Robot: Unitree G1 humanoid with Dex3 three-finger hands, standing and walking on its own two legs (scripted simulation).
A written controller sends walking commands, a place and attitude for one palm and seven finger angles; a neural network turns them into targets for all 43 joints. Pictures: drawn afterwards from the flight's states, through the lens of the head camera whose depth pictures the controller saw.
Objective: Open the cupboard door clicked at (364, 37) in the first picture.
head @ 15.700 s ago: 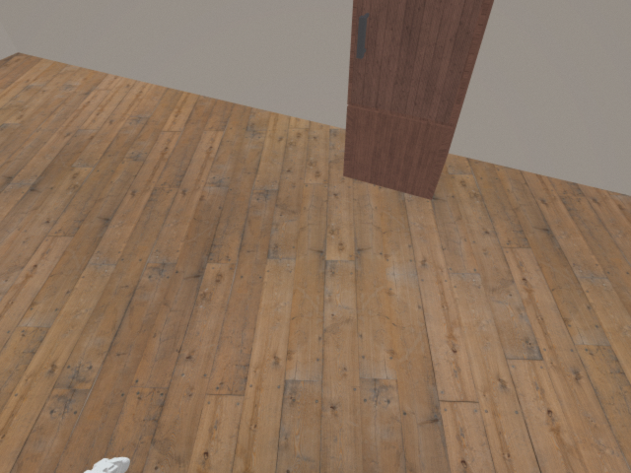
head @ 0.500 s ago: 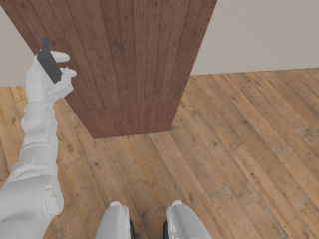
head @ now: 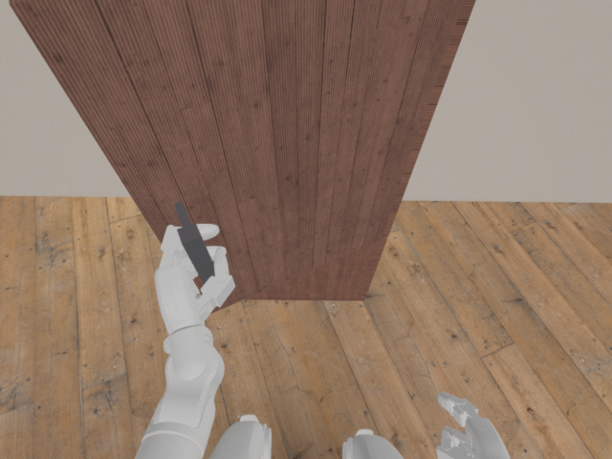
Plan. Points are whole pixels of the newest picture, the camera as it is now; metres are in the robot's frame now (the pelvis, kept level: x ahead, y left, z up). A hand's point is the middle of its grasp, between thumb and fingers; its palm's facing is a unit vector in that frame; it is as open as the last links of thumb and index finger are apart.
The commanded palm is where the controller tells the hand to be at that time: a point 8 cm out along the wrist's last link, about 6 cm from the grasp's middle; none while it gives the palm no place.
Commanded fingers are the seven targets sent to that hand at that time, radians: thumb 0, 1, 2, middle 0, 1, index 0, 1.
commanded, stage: pull the door open along its arc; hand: left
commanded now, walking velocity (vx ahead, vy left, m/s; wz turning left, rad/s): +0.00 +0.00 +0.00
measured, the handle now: (197, 248) +0.38 +0.16 +0.03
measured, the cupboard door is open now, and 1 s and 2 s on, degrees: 26 42 42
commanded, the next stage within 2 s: open thumb and fingers to let go in 0.32 s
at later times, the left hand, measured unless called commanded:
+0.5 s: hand (273, 334) +0.27 +0.05 +0.03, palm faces +0.40 -0.92 -0.03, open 6.1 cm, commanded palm +0.22 +0.10 +0.03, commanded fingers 0.00 0.55 0.75 -0.38 -1.31 -0.38 -1.31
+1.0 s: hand (268, 334) +0.27 +0.06 +0.02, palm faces +0.39 -0.92 -0.03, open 13.2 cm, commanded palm +0.22 +0.10 +0.03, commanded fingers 0.00 -0.50 0.30 -0.23 -0.80 -0.23 -0.80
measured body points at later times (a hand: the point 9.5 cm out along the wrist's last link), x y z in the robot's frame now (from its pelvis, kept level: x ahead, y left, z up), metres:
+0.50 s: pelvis -0.01 -0.04 +0.00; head +0.06 -0.05 +0.44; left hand +0.24 +0.10 +0.03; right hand +0.18 -0.25 -0.11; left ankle +0.01 +0.11 -0.65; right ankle -0.02 -0.10 -0.65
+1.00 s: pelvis -0.02 -0.03 -0.01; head +0.05 -0.04 +0.44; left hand +0.24 +0.11 +0.03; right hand +0.16 -0.24 -0.12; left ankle +0.01 +0.11 -0.65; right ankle -0.02 -0.10 -0.65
